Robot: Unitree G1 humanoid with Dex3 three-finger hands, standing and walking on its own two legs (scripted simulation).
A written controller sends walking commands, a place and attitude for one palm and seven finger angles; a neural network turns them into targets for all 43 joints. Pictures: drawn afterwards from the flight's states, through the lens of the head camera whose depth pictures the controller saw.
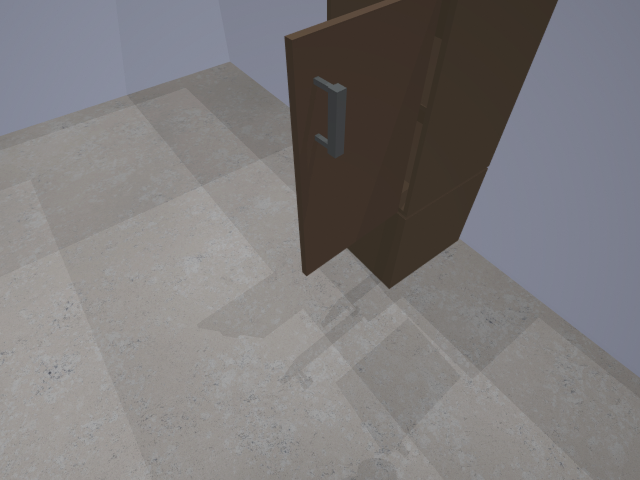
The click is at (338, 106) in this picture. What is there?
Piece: cupboard door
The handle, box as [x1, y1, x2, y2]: [313, 76, 346, 157]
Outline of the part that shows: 317,76 313,78 313,83 328,92 328,138 326,139 318,133 315,135 315,140 328,149 329,154 336,157 343,153 346,88 338,83 333,85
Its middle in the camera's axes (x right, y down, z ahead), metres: +0.01 -0.20 +0.65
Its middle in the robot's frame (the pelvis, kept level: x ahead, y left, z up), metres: +0.64 +0.02 +0.11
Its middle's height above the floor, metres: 0.89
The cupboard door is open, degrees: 94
